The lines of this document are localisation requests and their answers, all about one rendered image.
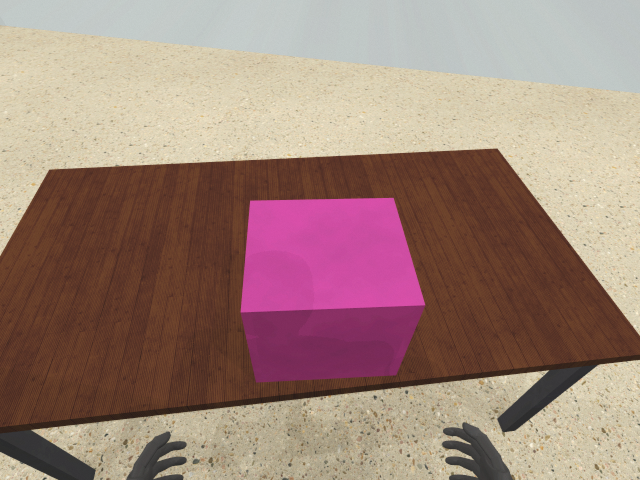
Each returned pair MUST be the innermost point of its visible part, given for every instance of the right robot hand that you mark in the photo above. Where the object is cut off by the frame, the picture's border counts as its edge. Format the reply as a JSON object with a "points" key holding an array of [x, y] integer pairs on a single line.
{"points": [[487, 463]]}

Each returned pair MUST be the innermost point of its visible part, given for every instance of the carton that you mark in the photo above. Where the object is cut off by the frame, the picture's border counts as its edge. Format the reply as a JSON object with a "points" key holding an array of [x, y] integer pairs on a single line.
{"points": [[329, 289]]}

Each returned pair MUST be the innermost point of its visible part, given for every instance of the left robot hand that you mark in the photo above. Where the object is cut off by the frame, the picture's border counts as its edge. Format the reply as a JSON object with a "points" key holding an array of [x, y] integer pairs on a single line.
{"points": [[147, 465]]}

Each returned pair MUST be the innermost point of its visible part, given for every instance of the table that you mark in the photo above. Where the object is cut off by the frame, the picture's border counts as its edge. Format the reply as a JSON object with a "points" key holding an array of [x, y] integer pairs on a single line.
{"points": [[121, 290]]}

